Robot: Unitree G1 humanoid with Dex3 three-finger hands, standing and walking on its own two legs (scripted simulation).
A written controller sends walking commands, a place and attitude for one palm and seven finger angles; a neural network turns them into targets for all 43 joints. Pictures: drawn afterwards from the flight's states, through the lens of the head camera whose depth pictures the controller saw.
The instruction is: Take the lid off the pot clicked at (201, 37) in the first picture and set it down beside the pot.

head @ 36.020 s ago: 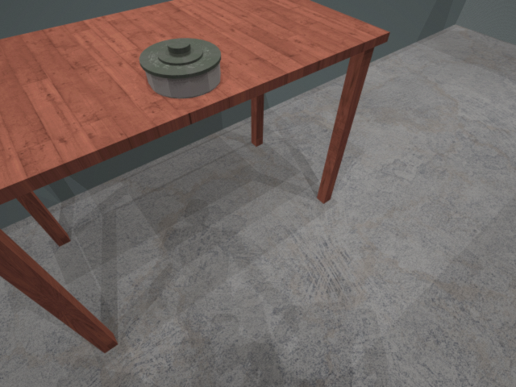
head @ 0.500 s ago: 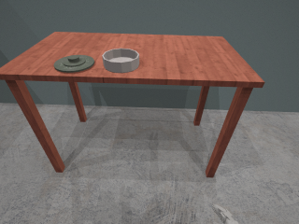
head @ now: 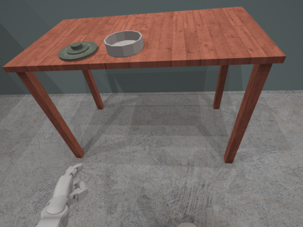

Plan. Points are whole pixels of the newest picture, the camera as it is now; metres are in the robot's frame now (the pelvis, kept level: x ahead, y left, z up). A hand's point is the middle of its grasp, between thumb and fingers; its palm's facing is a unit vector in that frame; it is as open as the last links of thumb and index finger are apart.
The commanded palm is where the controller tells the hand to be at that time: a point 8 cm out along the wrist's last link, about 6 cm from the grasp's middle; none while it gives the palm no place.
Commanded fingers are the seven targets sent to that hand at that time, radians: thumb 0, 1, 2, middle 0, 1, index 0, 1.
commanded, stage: stop stepping back and stand still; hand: left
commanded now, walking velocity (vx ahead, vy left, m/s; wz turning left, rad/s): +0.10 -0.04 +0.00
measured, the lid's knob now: (76, 45) +0.90 +0.33 +0.13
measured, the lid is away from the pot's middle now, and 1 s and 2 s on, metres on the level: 0.23 0.23 0.23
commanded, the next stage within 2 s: let the arm hang, fingers relaxed in 1.16 s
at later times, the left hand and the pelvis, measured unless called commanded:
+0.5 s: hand out of the picture +0.11 +0.15 -0.15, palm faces +0.02 -0.97 -0.25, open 7.3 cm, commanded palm none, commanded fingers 0.00 0.90 0.90 -0.20 -0.30 -0.20 -0.30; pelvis +0.05 -0.04 +0.02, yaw -1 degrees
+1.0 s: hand out of the picture +0.09 +0.18 -0.16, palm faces +0.00 -0.98 -0.18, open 7.3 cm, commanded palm none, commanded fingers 0.00 0.90 0.90 -0.20 -0.30 -0.20 -0.30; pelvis +0.06 +0.01 +0.02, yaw -2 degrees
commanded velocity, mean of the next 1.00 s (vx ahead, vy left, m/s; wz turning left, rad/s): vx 0.00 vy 0.04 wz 0.00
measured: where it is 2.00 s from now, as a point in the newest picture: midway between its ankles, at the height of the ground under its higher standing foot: outside the picture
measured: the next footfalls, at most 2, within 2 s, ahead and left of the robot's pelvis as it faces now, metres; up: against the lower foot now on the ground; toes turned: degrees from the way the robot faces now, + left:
right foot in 0.06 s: +0.12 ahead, -0.12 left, +0.00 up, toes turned +1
left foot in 0.38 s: -0.01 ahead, +0.08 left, +0.00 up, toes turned +1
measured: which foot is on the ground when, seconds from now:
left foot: down 0.00-0.06, up 0.08-0.36, down 0.38-1.00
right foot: up 0.00-0.04, down 0.06-1.00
